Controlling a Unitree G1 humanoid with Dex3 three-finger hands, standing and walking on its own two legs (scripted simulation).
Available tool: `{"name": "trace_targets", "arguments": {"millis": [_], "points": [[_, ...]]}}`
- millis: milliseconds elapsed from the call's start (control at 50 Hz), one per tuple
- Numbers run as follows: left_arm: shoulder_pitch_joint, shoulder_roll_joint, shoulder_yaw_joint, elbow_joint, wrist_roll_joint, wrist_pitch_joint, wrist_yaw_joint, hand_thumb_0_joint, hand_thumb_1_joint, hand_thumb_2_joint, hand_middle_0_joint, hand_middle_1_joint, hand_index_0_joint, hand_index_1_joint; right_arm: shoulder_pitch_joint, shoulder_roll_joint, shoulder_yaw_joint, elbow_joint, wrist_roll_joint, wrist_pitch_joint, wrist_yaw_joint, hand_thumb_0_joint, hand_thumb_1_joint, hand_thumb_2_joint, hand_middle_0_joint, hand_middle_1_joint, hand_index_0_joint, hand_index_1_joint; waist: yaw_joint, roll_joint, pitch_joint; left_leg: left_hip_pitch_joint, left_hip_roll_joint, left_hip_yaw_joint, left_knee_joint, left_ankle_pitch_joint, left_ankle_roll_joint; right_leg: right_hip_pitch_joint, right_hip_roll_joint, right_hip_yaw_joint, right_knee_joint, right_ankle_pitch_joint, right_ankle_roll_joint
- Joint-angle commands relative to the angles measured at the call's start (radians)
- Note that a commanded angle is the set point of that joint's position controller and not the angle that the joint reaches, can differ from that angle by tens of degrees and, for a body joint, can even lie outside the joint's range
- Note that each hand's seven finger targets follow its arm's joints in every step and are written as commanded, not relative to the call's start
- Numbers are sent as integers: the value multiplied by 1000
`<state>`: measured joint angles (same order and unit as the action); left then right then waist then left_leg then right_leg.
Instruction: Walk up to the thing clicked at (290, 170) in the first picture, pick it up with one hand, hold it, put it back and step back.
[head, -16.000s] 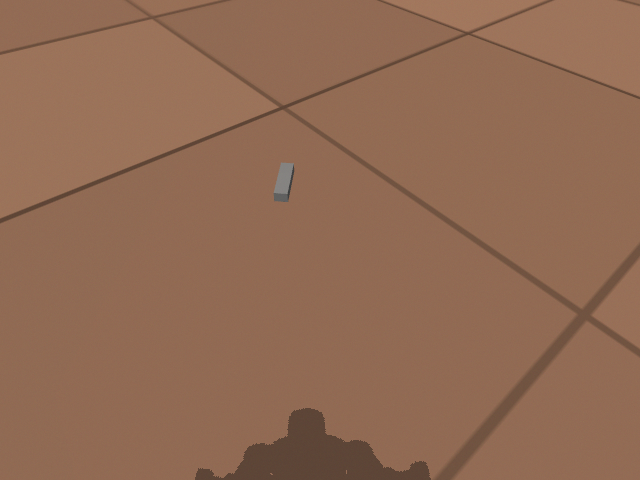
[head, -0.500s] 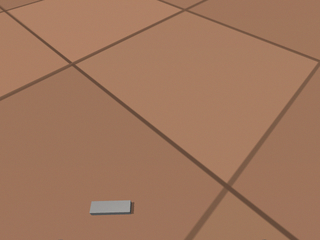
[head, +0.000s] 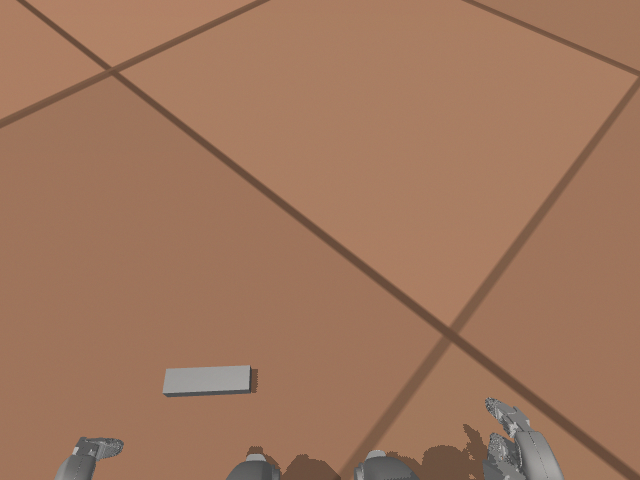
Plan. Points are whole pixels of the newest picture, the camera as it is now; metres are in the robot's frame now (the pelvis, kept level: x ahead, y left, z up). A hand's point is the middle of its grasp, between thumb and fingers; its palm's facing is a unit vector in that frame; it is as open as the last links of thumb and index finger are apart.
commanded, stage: rise first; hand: left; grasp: from above
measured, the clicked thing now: (208, 381) +0.41 +0.27 -0.69
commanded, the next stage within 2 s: none
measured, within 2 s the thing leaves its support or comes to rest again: neither
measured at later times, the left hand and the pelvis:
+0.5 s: hand out of the picture +0.13 +0.28 -0.23, palm faces -0.30 -0.76 -0.57, open 14.2 cm; pelvis -0.02 +0.00 -0.09, yaw +0 degrees
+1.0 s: hand (156, 428) +0.26 +0.31 -0.43, palm faces -0.48 -0.28 -0.83, open 14.1 cm; pelvis -0.09 -0.01 -0.29, yaw -3 degrees
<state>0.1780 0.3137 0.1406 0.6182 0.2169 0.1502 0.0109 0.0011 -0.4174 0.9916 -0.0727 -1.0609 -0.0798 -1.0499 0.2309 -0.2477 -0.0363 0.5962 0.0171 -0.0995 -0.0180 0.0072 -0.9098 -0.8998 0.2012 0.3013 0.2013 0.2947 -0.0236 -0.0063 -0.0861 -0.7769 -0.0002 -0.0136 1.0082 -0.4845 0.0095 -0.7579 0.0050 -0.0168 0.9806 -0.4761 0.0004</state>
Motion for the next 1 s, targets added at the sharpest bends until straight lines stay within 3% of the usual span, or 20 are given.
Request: {"name": "trace_targets", "arguments": {"millis": [0,40,120,280,320,400,520,560,620,660,700,740,820,880,940,980], "points": [[50,193,54,-229,32,-5,16,0,-565,968,-81,-1076,-87,-1068,-2,-152,-56,-146,0,-56,-12,0,-918,-903,201,300,200,300,-3,87,-266,133,10,-21,-57,369,-1,31,14,-14,-40,267,-26],[89,182,45,-261,38,5,16,0,-573,958,-85,-1086,-94,-1075,-3,-150,-56,-155,-1,-62,-8,0,-932,-907,201,300,200,300,5,87,-284,123,18,-34,-35,394,-4,-8,17,-18,-2,258,-28],[123,182,51,-320,53,24,25,0,-585,960,-93,-1077,-100,-1068,-14,-144,-55,-184,0,-71,-7,0,-941,-909,201,300,200,300,-2,68,-285,31,3,-17,22,309,4,-31,15,-12,26,242,-25],[207,190,51,-404,83,33,27,0,-601,946,-102,-1079,-111,-1067,-41,-145,-54,-209,2,-89,0,0,-960,-914,201,300,200,300,7,81,-345,-47,4,-40,118,314,3,-140,22,-23,144,216,-30],[127,213,48,-416,101,22,31,0,-611,959,-109,-1075,-112,-1070,-51,-147,-51,-207,1,-95,2,0,-972,-918,201,300,200,300,-13,91,-335,-100,2,-42,152,271,5,-192,21,-19,170,194,-29],[5,237,52,-309,167,-36,33,0,-606,965,-101,-1062,-102,-1058,-70,-158,-52,-180,1,-114,6,0,-946,-910,201,300,200,300,-22,64,-295,-240,-1,-47,220,96,5,-333,17,-14,255,63,-31],[-169,306,50,-181,312,-187,55,0,-566,970,-107,-1053,-108,-1051,-88,-185,-59,-118,-5,-147,29,0,-931,-907,201,300,200,300,-15,110,-436,-381,-11,-46,404,102,0,-534,17,-7,457,61,-33],[-222,367,91,-147,352,-238,72,0,-581,982,-115,-1050,-112,-1052,-85,-195,-63,-97,-5,-150,37,0,-940,-910,201,300,200,300,13,122,-484,-426,-13,-42,462,122,0,-582,18,-6,517,72,-33],[-272,412,97,-122,414,-289,88,0,-594,998,-109,-1056,-104,-1062,-81,-214,-72,-67,-6,-142,49,0,-946,-913,201,300,200,300,28,149,-597,-424,-9,-49,547,231,-1,-659,22,-17,609,129,-38],[-337,403,78,-41,448,-306,96,0,-605,1014,-98,-1060,-91,-1066,-78,-220,-78,-47,-10,-132,57,0,-942,-913,201,300,200,300,16,119,-583,-510,-10,-49,590,179,1,-712,25,-27,644,96,-37],[-430,435,82,-3,489,-331,102,0,-611,1023,-99,-1055,-88,-1066,-64,-222,-86,-26,-11,-120,66,0,-941,-913,201,300,200,300,16,103,-605,-570,-9,-46,639,136,6,-755,27,-30,675,69,-36],[-490,496,114,45,531,-357,111,0,-598,1020,-95,-1048,-89,-1055,-57,-227,-92,-10,-17,-109,70,0,-937,-911,201,300,200,300,25,82,-632,-652,-14,-29,697,73,14,-756,29,-27,699,35,-33],[-636,580,143,95,607,-408,132,0,-600,1036,-92,-1043,-83,-1053,-42,-230,-96,16,-28,-87,79,0,-929,-910,201,300,200,300,34,83,-688,-736,-15,-8,782,41,18,-798,30,-31,760,6,-31],[-729,596,128,155,658,-440,145,0,-560,1041,-64,-1039,-58,-1046,-24,-232,-98,36,-33,-69,82,0,-887,-899,200,300,200,300,11,75,-686,-803,-15,-8,819,-49,22,-842,32,-43,785,-64,-29],[-756,651,150,236,704,-463,161,0,-542,1050,-55,-1025,-47,-1034,3,-229,-91,66,-42,-45,86,0,-867,-894,200,300,200,300,13,42,-692,-887,-20,6,877,-74,34,-836,35,-38,805,-94,-24],[-827,665,142,228,729,-484,172,0,-541,1054,-49,-1014,-40,-1024,8,-229,-86,75,-52,-30,91,0,-863,-893,200,300,200,300,4,66,-702,-890,-18,2,896,-75,33,-864,36,-45,833,-93,-25]]}}
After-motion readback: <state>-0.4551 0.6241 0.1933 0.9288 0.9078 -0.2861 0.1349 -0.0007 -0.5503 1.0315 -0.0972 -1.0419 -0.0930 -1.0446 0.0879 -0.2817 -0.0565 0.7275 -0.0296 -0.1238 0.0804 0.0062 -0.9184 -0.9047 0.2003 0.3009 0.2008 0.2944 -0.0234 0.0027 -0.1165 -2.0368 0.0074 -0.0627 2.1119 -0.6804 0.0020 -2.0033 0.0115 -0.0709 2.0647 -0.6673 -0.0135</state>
